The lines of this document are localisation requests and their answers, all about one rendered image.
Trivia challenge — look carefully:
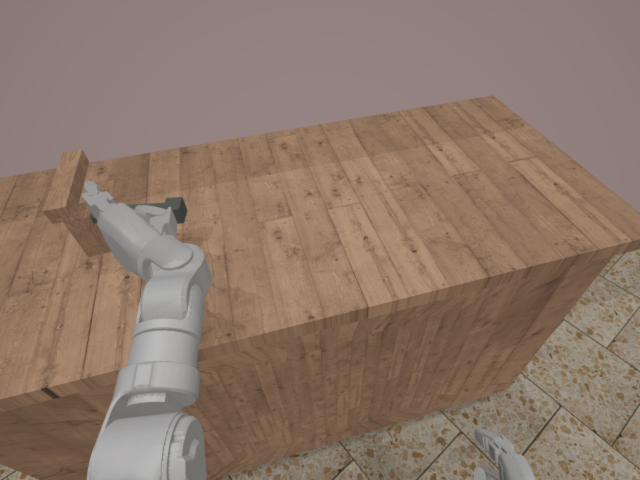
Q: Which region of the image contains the left robot forearm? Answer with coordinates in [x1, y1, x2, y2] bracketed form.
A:
[87, 235, 212, 480]

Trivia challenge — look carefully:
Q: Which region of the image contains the counter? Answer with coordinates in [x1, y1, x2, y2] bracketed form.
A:
[0, 95, 640, 480]

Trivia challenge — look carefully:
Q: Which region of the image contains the left robot hand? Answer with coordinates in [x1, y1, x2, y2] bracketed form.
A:
[81, 181, 177, 276]

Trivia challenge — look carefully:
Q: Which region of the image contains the tap lever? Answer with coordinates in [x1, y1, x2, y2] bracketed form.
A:
[91, 197, 187, 224]

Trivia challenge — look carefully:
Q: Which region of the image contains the left robot upper arm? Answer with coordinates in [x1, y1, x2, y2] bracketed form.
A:
[89, 412, 207, 480]

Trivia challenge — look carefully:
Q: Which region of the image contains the right robot hand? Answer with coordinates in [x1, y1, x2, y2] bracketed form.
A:
[468, 428, 536, 480]

